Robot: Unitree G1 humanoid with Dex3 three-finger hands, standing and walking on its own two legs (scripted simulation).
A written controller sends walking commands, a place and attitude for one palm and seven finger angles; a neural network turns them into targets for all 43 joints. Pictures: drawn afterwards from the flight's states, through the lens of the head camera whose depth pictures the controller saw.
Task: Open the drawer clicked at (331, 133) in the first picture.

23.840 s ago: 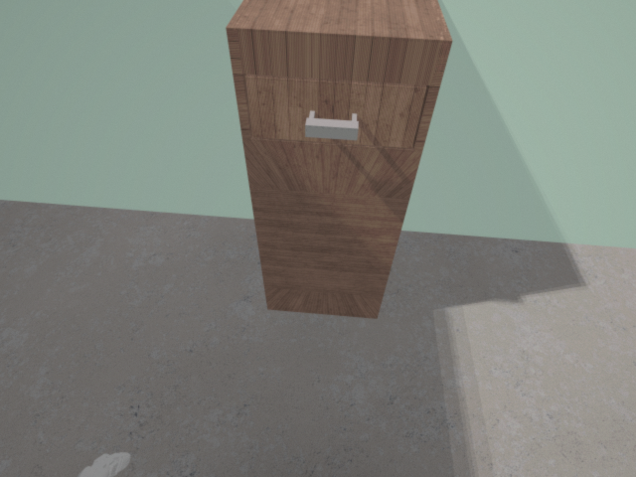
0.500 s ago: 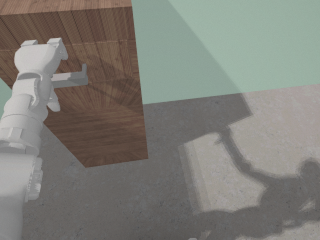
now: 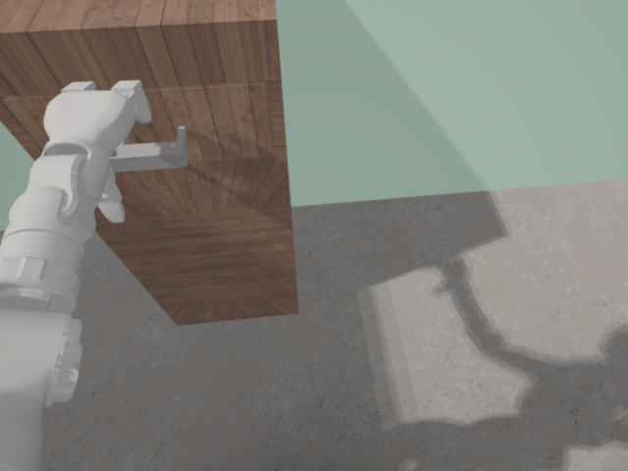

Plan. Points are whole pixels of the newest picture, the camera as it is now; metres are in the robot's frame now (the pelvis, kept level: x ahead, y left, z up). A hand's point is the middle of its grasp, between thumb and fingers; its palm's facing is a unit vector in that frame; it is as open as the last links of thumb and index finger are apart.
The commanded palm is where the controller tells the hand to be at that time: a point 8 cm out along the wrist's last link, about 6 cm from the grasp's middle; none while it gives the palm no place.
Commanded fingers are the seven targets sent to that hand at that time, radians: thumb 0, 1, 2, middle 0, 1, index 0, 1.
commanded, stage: re-aim the fingers above the handle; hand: left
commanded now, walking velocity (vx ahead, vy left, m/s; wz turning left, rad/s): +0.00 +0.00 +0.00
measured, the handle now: (151, 145) +0.56 +0.25 +0.06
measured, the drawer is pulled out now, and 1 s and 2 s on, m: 0.00 0.00 0.00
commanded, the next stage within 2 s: lower the fingers behind the handle in 1.92 s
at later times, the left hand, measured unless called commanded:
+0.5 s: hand (127, 144) +0.50 +0.24 +0.11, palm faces -0.01 +0.01 -1.00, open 13.8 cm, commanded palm +0.48 +0.25 +0.18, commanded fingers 0.00 -0.50 0.30 -0.30 -1.20 -0.30 -1.20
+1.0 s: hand (154, 135) +0.51 +0.21 +0.12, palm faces +0.04 +0.00 -1.00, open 13.8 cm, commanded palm +0.48 +0.22 +0.18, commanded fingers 0.00 -0.50 0.30 -0.30 -1.20 -0.30 -1.20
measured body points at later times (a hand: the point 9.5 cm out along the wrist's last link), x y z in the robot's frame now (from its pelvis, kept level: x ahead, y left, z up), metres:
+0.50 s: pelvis +0.00 +0.00 +0.00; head +0.08 -0.01 +0.44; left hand +0.49 +0.24 +0.17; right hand +0.02 -0.27 -0.13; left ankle -0.04 +0.11 -0.72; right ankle -0.01 -0.13 -0.72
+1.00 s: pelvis +0.00 +0.00 +0.00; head +0.08 -0.01 +0.44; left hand +0.50 +0.21 +0.17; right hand +0.03 -0.26 -0.14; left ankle -0.04 +0.11 -0.72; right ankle -0.01 -0.13 -0.72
